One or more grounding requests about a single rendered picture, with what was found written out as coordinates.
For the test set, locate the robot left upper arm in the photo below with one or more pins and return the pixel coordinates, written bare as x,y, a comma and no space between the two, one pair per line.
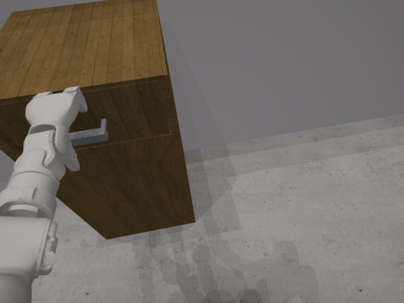
27,250

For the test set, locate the handle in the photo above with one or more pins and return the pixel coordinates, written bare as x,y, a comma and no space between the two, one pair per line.
90,136

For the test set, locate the drawer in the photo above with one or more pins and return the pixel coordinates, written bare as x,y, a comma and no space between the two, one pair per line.
132,112

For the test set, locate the cabinet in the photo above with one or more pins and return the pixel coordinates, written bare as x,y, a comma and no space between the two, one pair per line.
122,188

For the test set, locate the left robot forearm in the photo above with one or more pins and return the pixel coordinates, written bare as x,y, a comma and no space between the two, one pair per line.
33,185

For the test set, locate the left robot hand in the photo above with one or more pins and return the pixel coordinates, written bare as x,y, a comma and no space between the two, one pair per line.
62,108

